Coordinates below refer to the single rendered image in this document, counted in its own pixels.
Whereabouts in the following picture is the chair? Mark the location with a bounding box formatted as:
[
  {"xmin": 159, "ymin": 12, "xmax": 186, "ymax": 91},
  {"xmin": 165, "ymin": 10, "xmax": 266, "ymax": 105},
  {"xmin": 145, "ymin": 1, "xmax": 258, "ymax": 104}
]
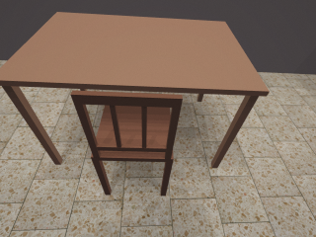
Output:
[{"xmin": 70, "ymin": 90, "xmax": 183, "ymax": 197}]

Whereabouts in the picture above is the table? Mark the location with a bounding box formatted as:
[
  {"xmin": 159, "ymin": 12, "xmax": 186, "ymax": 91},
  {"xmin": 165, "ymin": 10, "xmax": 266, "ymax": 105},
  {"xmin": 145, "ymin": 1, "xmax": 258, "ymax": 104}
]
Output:
[{"xmin": 0, "ymin": 12, "xmax": 270, "ymax": 168}]

